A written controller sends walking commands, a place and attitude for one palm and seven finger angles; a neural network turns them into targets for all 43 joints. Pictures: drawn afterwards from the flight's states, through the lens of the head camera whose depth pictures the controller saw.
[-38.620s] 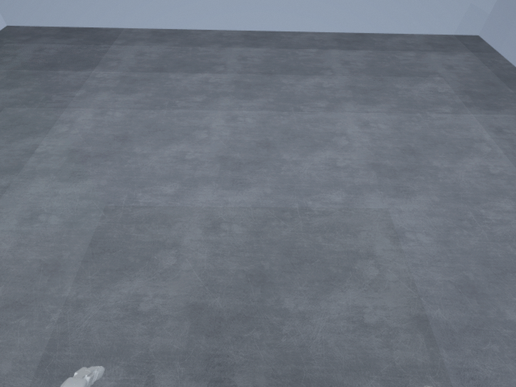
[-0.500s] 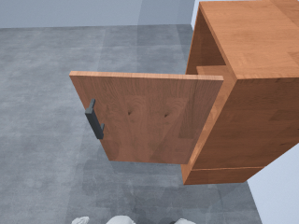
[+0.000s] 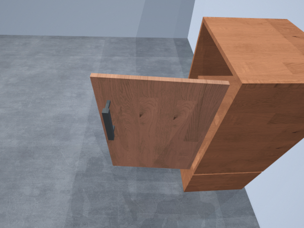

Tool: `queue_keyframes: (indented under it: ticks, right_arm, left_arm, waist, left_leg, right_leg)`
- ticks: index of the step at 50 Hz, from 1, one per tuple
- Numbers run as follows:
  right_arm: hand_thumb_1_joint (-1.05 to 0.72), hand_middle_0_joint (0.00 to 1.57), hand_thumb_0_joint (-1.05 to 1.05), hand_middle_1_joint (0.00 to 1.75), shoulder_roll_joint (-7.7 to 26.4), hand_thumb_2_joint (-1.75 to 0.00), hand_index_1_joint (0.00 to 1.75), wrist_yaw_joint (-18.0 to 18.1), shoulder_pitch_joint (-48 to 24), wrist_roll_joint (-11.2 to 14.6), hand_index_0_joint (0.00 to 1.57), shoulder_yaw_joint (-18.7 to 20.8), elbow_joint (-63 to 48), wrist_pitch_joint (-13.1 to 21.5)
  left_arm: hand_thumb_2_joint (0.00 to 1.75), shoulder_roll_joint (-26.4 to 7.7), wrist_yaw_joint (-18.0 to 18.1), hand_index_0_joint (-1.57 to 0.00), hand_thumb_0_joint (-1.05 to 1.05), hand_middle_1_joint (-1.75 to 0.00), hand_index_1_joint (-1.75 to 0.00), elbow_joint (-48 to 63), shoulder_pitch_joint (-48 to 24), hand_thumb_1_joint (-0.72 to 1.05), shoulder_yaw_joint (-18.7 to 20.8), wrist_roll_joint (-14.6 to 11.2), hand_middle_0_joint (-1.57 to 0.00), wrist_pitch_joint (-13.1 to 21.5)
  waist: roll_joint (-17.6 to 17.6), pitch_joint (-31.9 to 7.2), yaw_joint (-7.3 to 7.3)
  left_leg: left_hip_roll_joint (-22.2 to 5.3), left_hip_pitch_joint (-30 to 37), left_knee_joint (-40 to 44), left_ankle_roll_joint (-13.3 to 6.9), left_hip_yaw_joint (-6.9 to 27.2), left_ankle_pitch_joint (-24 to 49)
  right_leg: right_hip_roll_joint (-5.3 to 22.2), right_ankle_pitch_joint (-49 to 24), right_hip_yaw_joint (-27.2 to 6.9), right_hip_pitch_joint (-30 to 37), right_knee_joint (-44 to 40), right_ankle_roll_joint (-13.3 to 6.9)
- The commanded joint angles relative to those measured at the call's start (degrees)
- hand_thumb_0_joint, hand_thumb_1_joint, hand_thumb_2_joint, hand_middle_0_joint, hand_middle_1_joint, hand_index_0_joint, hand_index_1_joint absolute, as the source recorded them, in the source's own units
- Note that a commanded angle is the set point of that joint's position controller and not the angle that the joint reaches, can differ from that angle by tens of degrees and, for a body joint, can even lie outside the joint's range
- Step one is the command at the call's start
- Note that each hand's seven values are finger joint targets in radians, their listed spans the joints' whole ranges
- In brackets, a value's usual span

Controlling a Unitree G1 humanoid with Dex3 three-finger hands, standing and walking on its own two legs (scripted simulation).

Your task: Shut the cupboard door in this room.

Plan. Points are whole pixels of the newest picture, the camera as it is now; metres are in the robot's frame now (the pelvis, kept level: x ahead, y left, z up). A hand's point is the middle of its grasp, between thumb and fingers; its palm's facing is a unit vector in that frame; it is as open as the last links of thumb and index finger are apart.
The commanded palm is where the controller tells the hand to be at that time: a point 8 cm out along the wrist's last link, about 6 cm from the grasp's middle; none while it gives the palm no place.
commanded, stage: come to a stop and stand still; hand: left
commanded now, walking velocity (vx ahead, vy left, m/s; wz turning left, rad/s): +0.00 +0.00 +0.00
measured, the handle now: (109, 121) +0.46 +0.17 -0.04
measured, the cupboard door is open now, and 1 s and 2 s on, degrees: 85 85 85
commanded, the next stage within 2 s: look again from close up in 1.50 s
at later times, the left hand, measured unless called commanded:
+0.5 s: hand out of the picture +0.03 +0.15 -0.19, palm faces +0.05 -0.98 -0.20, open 7.3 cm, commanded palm none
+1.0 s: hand out of the picture -0.03 +0.20 -0.18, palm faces +0.01 -0.98 -0.20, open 7.4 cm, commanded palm none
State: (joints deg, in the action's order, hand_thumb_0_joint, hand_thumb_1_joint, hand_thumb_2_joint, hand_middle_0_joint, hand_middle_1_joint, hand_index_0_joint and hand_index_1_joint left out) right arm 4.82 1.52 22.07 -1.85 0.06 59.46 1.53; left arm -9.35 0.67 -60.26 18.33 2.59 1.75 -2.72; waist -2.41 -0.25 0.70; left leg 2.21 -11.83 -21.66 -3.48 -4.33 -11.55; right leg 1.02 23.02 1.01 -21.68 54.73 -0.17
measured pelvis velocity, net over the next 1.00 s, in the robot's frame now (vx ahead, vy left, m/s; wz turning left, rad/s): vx -0.03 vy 0.02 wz -0.01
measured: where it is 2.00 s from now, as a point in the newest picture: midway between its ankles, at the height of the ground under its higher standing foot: outside the picture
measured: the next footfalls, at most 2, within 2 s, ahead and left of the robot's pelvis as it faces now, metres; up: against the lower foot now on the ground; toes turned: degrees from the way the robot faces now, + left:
right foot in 0.12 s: +0.00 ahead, -0.12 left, +0.00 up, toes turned -2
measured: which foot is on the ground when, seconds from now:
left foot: down 0.00-1.00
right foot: up 0.00-0.10, down 0.12-1.00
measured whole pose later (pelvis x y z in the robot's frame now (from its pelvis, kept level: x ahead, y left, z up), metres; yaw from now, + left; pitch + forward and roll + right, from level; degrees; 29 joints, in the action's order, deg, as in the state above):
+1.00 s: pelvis -0.03 +0.02 +0.00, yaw -1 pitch -2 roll -1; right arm 10.4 1.1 13.8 -0.4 0.4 65.2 0.9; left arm -10.5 2.2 -61.2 18.1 -0.4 1.0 -0.2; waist -0.7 1.8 -0.6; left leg 3.2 -10.2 -23.8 -5.1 -5.3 -12.0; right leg 1.5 14.4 0.6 -7.5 24.0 1.5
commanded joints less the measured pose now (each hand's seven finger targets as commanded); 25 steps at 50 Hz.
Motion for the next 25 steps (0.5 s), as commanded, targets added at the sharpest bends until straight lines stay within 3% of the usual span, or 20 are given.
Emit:
queue_keyframes:
  ticks: [1,3,4,5,6,7,8,9,10,13,14,15,17,19,20,23,25]
  right_arm:
    - [-0.90,0.20,0.00,0.30,10.26,-0.90,0.30,1.22,5.47,-0.16,0.20,2.05,0.12,0.14]
    - [-0.90,0.20,0.00,0.30,10.24,-0.90,0.30,1.10,4.89,0.46,0.20,2.18,1.03,-0.35]
    - [-0.90,0.20,0.00,0.30,11.54,-0.90,0.30,0.89,-2.83,0.26,0.20,2.42,-3.55,-0.74]
    - [-0.90,0.20,0.00,0.30,10.31,-0.90,0.30,0.33,-7.64,0.58,0.20,2.87,-5.23,-0.10]
    - [-0.90,0.20,0.00,0.30,8.07,-0.90,0.30,-0.03,-6.80,0.56,0.20,2.93,-6.03,-0.38]
    - [-0.90,0.20,0.00,0.30,6.93,-0.90,0.30,-0.52,-5.40,0.67,0.20,2.46,-5.63,-0.86]
    - [-0.90,0.20,0.00,0.30,6.34,-0.90,0.30,-0.94,-5.06,0.90,0.20,2.74,-5.07,-1.05]
    - [-0.90,0.20,0.00,0.30,5.29,-0.90,0.30,-0.97,-3.38,0.16,0.20,2.02,-4.26,-1.17]
    - [-0.90,0.20,0.00,0.30,6.46,-0.90,0.30,-0.68,-4.08,0.33,0.20,2.29,-4.20,-1.04]
    - [-0.90,0.20,0.00,0.30,6.39,-0.90,0.30,0.06,-5.44,0.92,0.20,2.47,-3.80,-0.65]
    - [-0.90,0.20,0.00,0.30,5.44,-0.90,0.30,-0.04,-4.79,0.84,0.20,1.98,-3.14,-0.59]
    - [-0.90,0.20,0.00,0.30,5.84,-0.90,0.30,0.18,-4.08,0.97,0.20,1.99,-2.52,-0.39]
    - [-0.90,0.20,0.00,0.30,7.89,-0.90,0.30,0.78,-3.89,1.04,0.20,2.37,-1.47,-0.06]
    - [-0.90,0.20,0.00,0.30,9.07,-0.90,0.30,1.13,-3.73,1.08,0.20,2.31,-0.95,0.10]
    - [-0.90,0.20,0.00,0.30,9.46,-0.90,0.30,1.20,-4.74,1.17,0.20,2.36,-1.19,-0.09]
    - [-0.90,0.20,0.00,0.30,9.92,-0.90,0.30,1.35,-7.48,1.21,0.20,2.46,-2.13,-0.48]
    - [-0.90,0.20,0.00,0.30,10.06,-0.90,0.30,1.24,-8.65,1.21,0.20,2.39,-2.35,-0.46]
  left_arm:
    - [0.90,-0.26,0.58,-0.20,0.00,-0.30,-0.30,3.80,-1.98,0.90,-0.65,-0.86,-0.20,2.58]
    - [0.90,0.35,0.86,-0.20,0.00,-0.30,-0.30,1.85,1.13,0.90,-0.70,-1.03,-0.20,2.89]
    - [0.90,-9.62,1.27,-0.20,0.00,-0.30,-0.30,3.43,3.44,0.90,-2.37,-0.52,-0.20,3.48]
    - [0.90,-5.72,1.18,-0.20,0.00,-0.30,-0.30,2.49,8.28,0.90,-1.73,-0.60,-0.20,3.09]
    - [0.90,-6.54,1.45,-0.20,0.00,-0.30,-0.30,2.84,6.85,0.90,-1.19,-0.11,-0.20,3.24]
    - [0.90,-8.01,1.61,-0.20,0.00,-0.30,-0.30,3.77,4.81,0.90,-1.45,-0.22,-0.20,3.38]
    - [0.90,-7.98,1.45,-0.20,0.00,-0.30,-0.30,4.58,2.84,0.90,-1.48,-0.19,-0.20,3.34]
    - [0.90,-7.42,1.90,-0.20,0.00,-0.30,-0.30,5.13,3.03,0.90,-1.38,-0.51,-0.20,4.44]
    - [0.90,-6.72,2.26,-0.20,0.00,-0.30,-0.30,5.10,2.70,0.90,-0.95,-0.67,-0.20,4.72]
    - [0.90,-6.07,2.65,-0.20,0.00,-0.30,-0.30,5.71,1.34,0.90,-0.64,-0.45,-0.20,4.75]
    - [0.90,-6.10,2.67,-0.20,0.00,-0.30,-0.30,5.86,1.27,0.90,-0.86,-0.39,-0.20,4.79]
    - [0.90,-6.21,2.73,-0.20,0.00,-0.30,-0.30,5.76,1.16,0.90,-0.89,-0.49,-0.20,4.62]
    - [0.90,-5.68,2.70,-0.20,0.00,-0.30,-0.30,5.03,2.66,0.90,-0.94,-0.73,-0.20,4.27]
    - [0.90,-5.87,2.89,-0.20,0.00,-0.30,-0.30,4.17,4.98,0.90,-0.88,-0.73,-0.20,4.15]
    - [0.90,-6.44,2.88,-0.20,0.00,-0.30,-0.30,4.09,4.75,0.90,-0.74,-0.85,-0.20,3.97]
    - [0.90,-6.85,2.69,-0.20,0.00,-0.30,-0.30,4.10,4.42,0.90,-0.65,-0.71,-0.20,3.86]
    - [0.90,-6.93,2.66,-0.20,0.00,-0.30,-0.30,4.20,4.27,0.90,-0.90,-0.66,-0.20,3.93]
  waist:
    - [9.79,-1.02,1.59]
    - [8.61,-2.76,0.08]
    - [3.58,3.98,-1.99]
    - [-3.10,4.70,-4.68]
    - [-8.01,3.80,-2.46]
    - [-7.19,3.24,-1.15]
    - [-1.70,0.79,0.20]
    - [-8.94,-1.88,-0.46]
    - [-9.07,-1.66,-0.56]
    - [-2.32,-0.02,0.11]
    - [-0.30,-0.26,0.13]
    - [0.92,0.55,0.67]
    - [5.59,0.57,0.05]
    - [7.99,-2.31,-0.70]
    - [7.62,-1.44,-0.72]
    - [1.46,0.37,-0.75]
    - [0.03,0.43,-0.82]
  left_leg:
    - [-17.01,9.67,4.30,-8.02,15.96,20.48]
    - [-15.02,6.13,1.33,-6.01,13.82,18.51]
    - [-8.55,-4.59,1.55,-2.87,9.19,1.21]
    - [-7.38,-9.71,-5.97,0.63,6.39,-9.09]
    - [-3.95,-11.26,-12.36,2.23,3.80,-8.85]
    - [-3.17,-10.43,-15.58,2.80,2.81,-8.29]
    - [-2.49,-6.37,-17.39,3.06,1.45,-7.21]
    - [-2.29,-9.77,-19.98,2.80,1.70,-5.85]
    - [-3.27,-12.14,-22.06,2.38,3.29,-7.81]
    - [-4.66,-11.05,-19.09,2.35,3.72,-7.30]
    - [-4.20,-7.87,-14.99,2.62,2.31,-4.54]
    - [-4.65,-4.38,-12.15,2.19,3.07,2.47]
    - [-7.45,1.20,-10.45,1.12,5.40,17.15]
    - [-8.50,4.73,-12.16,0.58,5.32,27.78]
    - [-8.44,4.10,-12.09,0.67,5.26,26.13]
    - [-7.82,1.13,-10.92,1.23,4.82,17.71]
    - [-7.39,1.09,-9.44,1.50,4.58,15.26]
  right_leg:
    - [0.11,5.44,0.69,-0.30,-17.16,-0.18]
    - [-0.53,-2.90,1.36,7.96,-26.57,-0.23]
    - [-0.79,-5.69,2.65,10.48,-27.85,-1.53]
    - [2.56,-5.28,-5.20,7.87,-32.84,-2.50]
    - [8.14,-2.30,-11.52,7.97,-37.64,-5.17]
    - [11.34,1.68,-13.79,6.67,-39.48,-6.66]
    - [10.26,1.37,-12.16,3.65,-38.21,-6.89]
    - [8.40,-8.69,-12.80,10.46,-36.74,-7.02]
    - [10.13,-15.71,-13.24,12.23,-35.66,-7.50]
    - [10.82,-31.80,-11.65,13.64,-31.76,-8.65]
    - [9.62,-36.15,-9.88,13.72,-30.14,-7.70]
    - [8.17,-37.51,-8.06,11.64,-28.75,-6.07]
    - [4.64,-35.45,-5.04,8.74,-26.65,-2.79]
    - [4.17,-37.36,-4.43,10.27,-26.48,-1.09]
    - [4.18,-35.88,-4.35,10.39,-27.12,-0.80]
    - [5.02,-38.85,-5.45,11.64,-28.19,-0.50]
    - [5.46,-40.31,-5.70,12.53,-28.76,-0.25]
